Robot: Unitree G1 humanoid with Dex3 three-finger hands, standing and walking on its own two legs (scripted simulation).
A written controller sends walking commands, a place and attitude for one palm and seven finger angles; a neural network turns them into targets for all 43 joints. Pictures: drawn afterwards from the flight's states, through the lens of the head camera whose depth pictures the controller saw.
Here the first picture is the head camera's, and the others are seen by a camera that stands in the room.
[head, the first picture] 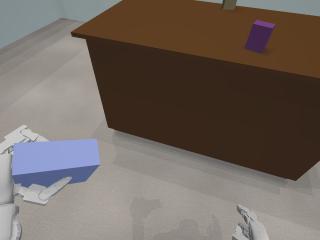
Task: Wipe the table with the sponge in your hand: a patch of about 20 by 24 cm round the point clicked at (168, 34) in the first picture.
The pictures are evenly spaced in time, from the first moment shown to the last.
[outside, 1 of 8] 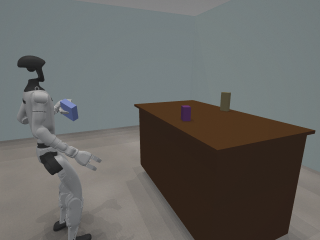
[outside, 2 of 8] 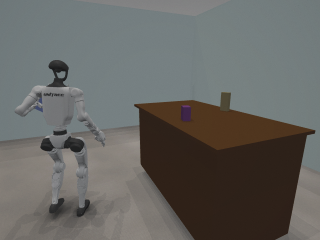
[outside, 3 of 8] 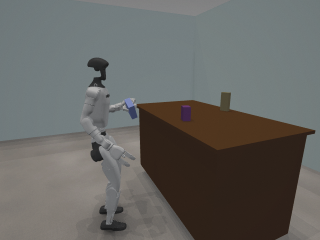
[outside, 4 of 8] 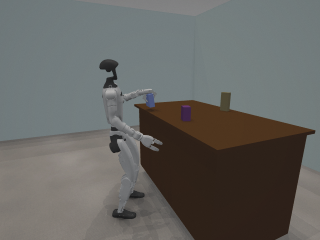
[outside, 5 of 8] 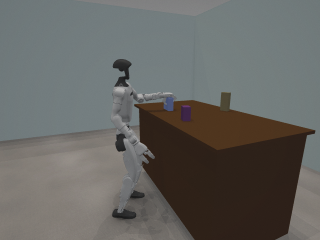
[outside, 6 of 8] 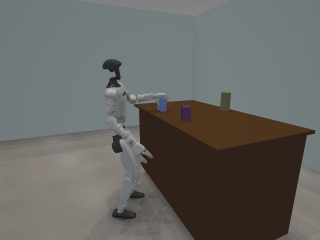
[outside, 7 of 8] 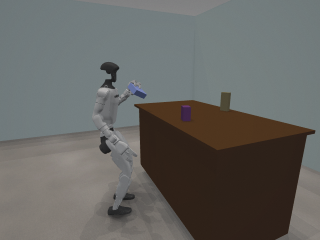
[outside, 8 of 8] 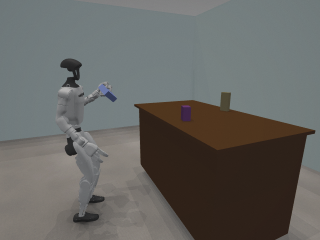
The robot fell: no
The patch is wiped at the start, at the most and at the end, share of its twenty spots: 0.00 0.95 0.95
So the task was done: yes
